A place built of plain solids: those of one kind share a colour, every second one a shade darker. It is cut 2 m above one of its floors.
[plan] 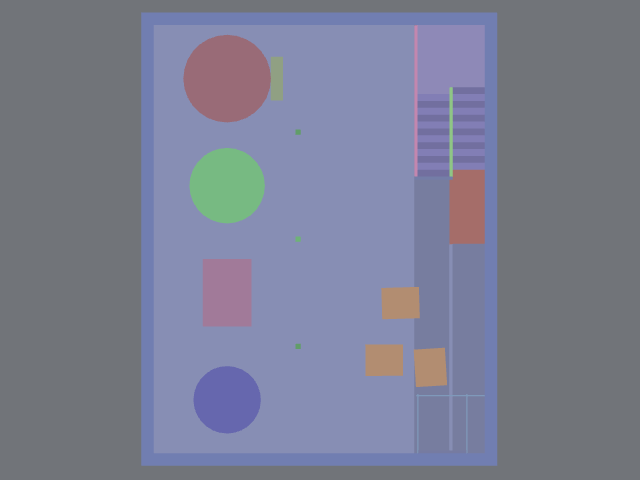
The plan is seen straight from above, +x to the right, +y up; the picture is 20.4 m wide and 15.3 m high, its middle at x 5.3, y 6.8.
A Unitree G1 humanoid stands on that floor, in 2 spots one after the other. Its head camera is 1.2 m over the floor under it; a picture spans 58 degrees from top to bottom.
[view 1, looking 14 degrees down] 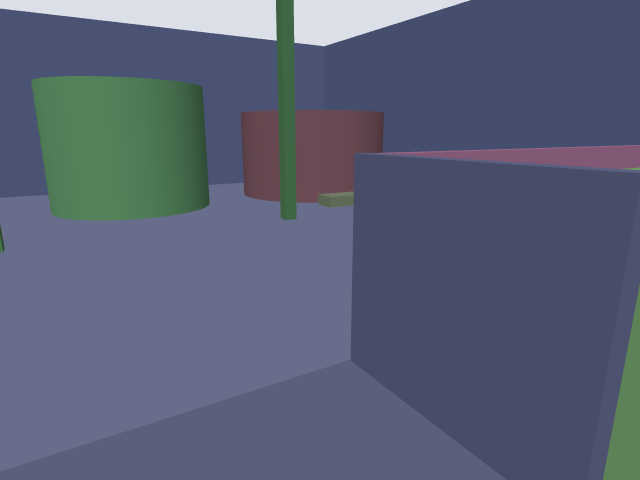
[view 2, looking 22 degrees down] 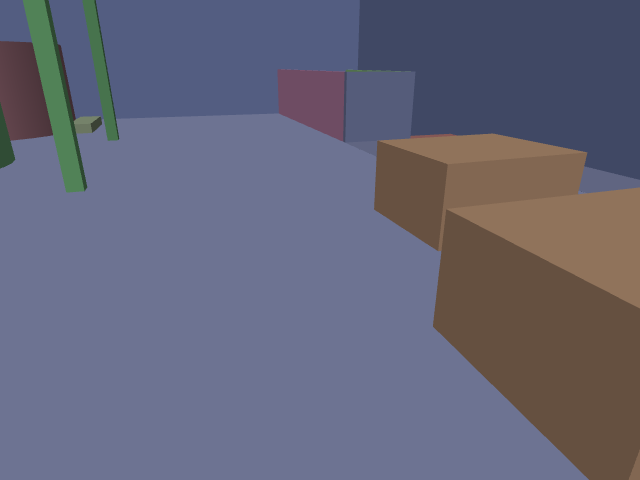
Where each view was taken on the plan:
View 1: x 10.04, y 7.49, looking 149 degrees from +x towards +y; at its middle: upper_floor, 4.96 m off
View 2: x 5.65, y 1.90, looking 72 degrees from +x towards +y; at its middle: upper_floor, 3.20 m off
